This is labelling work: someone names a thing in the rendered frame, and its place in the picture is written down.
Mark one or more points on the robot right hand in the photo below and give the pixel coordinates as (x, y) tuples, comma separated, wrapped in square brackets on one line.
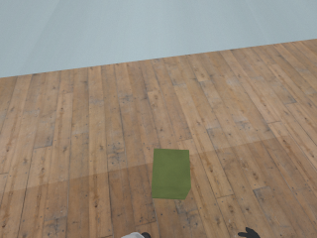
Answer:
[(251, 233)]

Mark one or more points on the carton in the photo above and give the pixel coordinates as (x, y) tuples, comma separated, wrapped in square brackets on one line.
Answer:
[(171, 178)]

